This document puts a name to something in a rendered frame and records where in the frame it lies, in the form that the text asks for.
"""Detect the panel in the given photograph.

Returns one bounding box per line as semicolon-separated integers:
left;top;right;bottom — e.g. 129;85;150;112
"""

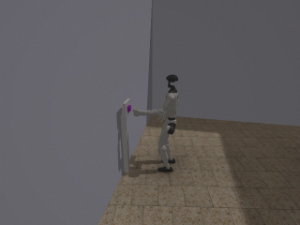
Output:
120;98;131;173

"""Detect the right robot thigh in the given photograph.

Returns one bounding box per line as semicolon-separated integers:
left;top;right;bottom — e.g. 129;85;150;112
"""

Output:
161;118;169;145

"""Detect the left robot forearm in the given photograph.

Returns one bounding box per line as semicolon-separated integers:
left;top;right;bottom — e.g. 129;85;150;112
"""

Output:
141;109;164;116

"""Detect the robot left upper arm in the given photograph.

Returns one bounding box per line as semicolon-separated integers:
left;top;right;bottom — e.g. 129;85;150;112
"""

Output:
158;93;175;113

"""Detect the humanoid robot head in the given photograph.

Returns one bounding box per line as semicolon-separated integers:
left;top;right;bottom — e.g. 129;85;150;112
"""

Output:
166;74;178;93

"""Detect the robot left hand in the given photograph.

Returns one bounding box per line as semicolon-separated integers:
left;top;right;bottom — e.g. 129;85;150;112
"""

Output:
133;107;141;116

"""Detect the robot right hand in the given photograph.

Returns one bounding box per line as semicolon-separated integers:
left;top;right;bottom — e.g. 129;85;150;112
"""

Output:
158;113;168;123

